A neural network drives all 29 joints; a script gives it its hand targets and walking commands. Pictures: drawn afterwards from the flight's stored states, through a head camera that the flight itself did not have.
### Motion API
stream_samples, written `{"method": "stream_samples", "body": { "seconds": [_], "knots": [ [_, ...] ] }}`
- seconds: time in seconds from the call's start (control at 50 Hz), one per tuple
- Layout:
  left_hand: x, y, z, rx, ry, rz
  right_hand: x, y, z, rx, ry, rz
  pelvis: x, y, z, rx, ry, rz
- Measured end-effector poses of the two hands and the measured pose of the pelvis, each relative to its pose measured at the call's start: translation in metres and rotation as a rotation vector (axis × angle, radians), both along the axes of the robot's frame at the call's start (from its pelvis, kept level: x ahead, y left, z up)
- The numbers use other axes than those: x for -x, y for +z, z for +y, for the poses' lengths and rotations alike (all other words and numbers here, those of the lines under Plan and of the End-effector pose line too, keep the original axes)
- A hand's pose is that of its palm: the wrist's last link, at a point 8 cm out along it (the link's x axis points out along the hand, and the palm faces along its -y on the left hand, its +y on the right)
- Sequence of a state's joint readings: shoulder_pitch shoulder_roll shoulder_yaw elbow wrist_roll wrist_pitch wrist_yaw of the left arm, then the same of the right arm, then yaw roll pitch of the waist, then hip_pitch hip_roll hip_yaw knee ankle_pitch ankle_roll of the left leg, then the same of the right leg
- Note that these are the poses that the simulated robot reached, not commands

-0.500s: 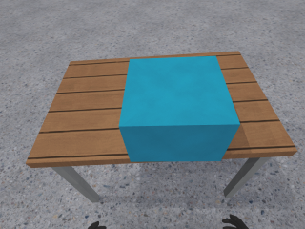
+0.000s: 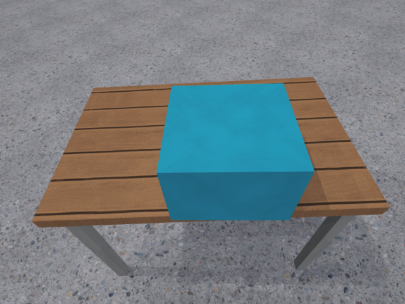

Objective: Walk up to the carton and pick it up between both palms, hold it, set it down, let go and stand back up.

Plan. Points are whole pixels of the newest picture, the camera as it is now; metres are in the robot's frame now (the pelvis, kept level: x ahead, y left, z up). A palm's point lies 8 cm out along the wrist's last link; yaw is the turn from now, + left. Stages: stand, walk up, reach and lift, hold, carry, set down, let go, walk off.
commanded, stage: stand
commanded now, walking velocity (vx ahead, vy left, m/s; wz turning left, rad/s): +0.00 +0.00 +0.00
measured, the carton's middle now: (228, 150) +0.48 -0.05 -0.01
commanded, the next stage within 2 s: walk up in 1.70 s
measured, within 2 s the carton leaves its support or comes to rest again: neither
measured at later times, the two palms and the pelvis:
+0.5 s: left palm out of the picture +0.03 +0.22 -0.13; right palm out of the picture +0.03 -0.23 -0.13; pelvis +0.00 +0.00 +0.01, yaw +0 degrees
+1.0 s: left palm out of the picture -0.03 +0.21 -0.13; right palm out of the picture -0.02 -0.20 -0.14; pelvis -0.01 +0.00 +0.01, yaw +0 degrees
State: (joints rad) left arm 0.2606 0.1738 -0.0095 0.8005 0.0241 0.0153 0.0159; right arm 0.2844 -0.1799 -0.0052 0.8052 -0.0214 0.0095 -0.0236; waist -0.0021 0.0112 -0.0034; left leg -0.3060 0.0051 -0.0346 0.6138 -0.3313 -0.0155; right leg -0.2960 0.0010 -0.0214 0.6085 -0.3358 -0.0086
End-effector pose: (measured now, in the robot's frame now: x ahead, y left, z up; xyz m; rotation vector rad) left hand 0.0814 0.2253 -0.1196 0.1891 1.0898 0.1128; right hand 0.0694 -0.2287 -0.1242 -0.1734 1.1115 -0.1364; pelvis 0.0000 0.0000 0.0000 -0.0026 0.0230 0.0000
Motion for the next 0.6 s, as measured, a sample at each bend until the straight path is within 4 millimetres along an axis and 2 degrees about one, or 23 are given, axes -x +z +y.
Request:
{"method": "stream_samples", "body": {
  "seconds": [0.22, 0.36, 0.6],
  "knots": [
    [0.032, -0.004, 0.002, -0.007, 0.041, 0.092, 0.015, -0.005, 0.001, -0.010, -0.011, 0.069, 0.001, 0.004, -0.002, -0.001, 0.003, -0.003],
    [0.044, -0.006, 0.001, -0.003, 0.058, 0.132, 0.026, -0.006, -0.001, -0.005, -0.033, 0.104, 0.000, 0.006, -0.001, -0.001, 0.000, -0.013],
    [0.068, -0.011, -0.004, 0.022, 0.083, 0.215, 0.058, -0.008, 0.007, -0.017, -0.058, 0.207, 0.002, 0.010, 0.001, -0.001, 0.000, -0.028]
  ]
}}
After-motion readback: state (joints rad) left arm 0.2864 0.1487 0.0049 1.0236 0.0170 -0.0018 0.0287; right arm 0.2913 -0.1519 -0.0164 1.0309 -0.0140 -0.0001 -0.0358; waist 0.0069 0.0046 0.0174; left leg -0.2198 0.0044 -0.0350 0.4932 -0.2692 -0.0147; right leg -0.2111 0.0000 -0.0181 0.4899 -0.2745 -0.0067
